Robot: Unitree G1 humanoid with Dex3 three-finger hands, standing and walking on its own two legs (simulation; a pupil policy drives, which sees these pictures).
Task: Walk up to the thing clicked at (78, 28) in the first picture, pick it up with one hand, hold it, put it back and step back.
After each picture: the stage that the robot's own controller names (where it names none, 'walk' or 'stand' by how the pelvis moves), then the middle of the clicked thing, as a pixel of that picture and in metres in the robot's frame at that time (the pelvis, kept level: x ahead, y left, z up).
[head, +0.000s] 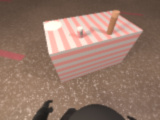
stand; (80, 32) +0.85 +0.17 -0.02
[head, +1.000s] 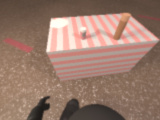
rise first; (83, 33) +0.78 +0.15 +0.01
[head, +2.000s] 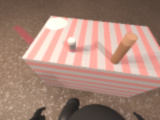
walk; (72, 45) +0.53 +0.22 +0.02
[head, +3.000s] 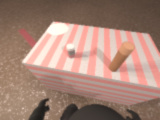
stand; (70, 51) +0.50 +0.21 +0.00
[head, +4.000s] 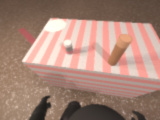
stand; (68, 47) +0.52 +0.22 +0.00
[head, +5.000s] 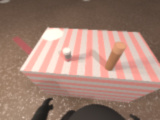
stand; (67, 54) +0.50 +0.23 -0.01
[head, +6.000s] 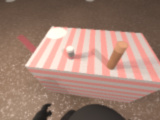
stand; (70, 52) +0.53 +0.21 -0.02
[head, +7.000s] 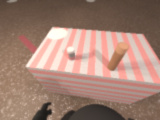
stand; (71, 53) +0.52 +0.20 -0.02
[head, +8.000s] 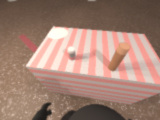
stand; (71, 53) +0.52 +0.20 -0.02
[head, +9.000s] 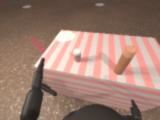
rise first; (77, 55) +0.52 +0.18 -0.01
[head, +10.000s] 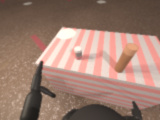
go down; (78, 53) +0.53 +0.18 -0.01
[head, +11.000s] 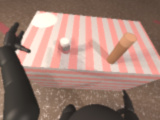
go down; (65, 46) +0.52 +0.17 +0.02
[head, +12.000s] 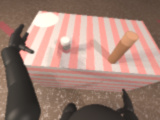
approach; (65, 45) +0.52 +0.18 +0.03
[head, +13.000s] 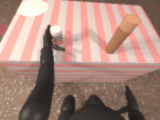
close; (57, 35) +0.54 +0.19 +0.07
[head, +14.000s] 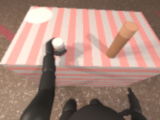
lift; (59, 47) +0.46 +0.19 +0.06
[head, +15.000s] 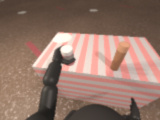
lift; (68, 55) +0.33 +0.16 +0.19
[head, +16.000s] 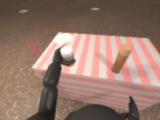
hold; (68, 56) +0.33 +0.16 +0.19
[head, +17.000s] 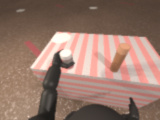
hold; (67, 59) +0.33 +0.16 +0.16
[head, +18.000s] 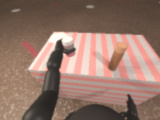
crouch; (69, 47) +0.41 +0.16 +0.19
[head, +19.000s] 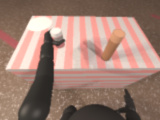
lower; (58, 38) +0.51 +0.18 +0.12
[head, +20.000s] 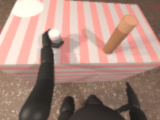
lower; (56, 39) +0.51 +0.18 +0.06
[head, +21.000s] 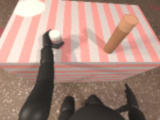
lower; (56, 40) +0.51 +0.18 +0.06
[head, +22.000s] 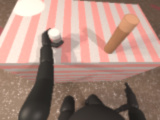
lower; (56, 39) +0.51 +0.18 +0.06
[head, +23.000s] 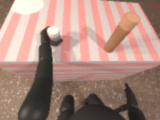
rest; (55, 37) +0.52 +0.19 +0.07
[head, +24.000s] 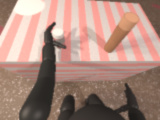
withdraw; (59, 38) +0.52 +0.16 +0.07
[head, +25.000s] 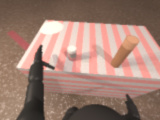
sink last; (72, 53) +0.47 +0.15 +0.03
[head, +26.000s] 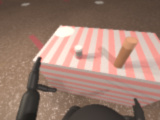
stand; (78, 52) +0.52 +0.16 +0.02
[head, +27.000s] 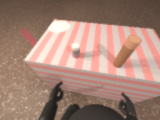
stand; (75, 50) +0.50 +0.16 +0.03
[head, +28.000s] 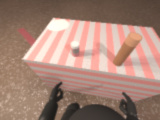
stand; (75, 49) +0.50 +0.16 +0.05
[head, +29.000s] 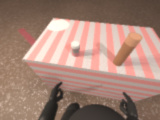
stand; (75, 49) +0.50 +0.16 +0.05
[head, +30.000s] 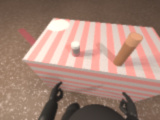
stand; (75, 49) +0.50 +0.16 +0.05
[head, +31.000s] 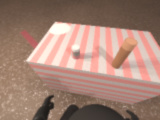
stand; (75, 52) +0.50 +0.16 +0.02
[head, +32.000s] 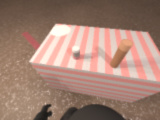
walk; (76, 52) +0.52 +0.16 -0.01
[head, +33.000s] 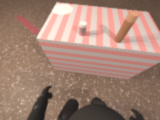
walk; (82, 28) +0.72 +0.13 +0.01
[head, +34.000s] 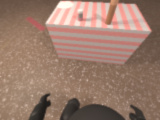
walk; (80, 15) +1.04 +0.22 +0.01
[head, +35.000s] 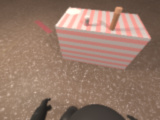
stand; (86, 20) +1.12 +0.14 -0.01
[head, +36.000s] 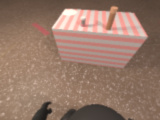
stand; (83, 21) +1.10 +0.17 -0.02
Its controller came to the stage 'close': yes
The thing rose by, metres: 0.22
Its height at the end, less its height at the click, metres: +0.00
